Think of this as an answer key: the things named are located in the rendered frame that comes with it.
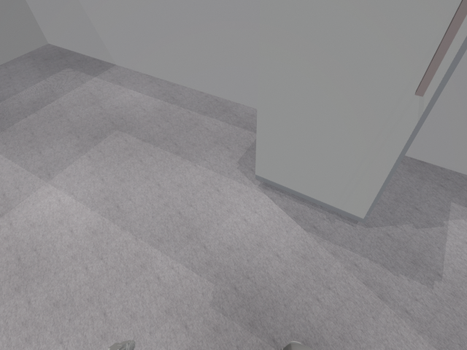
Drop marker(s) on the fridge door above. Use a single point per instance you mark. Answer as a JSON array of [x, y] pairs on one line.
[[336, 91]]

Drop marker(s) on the handle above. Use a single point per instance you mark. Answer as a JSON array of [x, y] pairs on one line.
[[443, 48]]

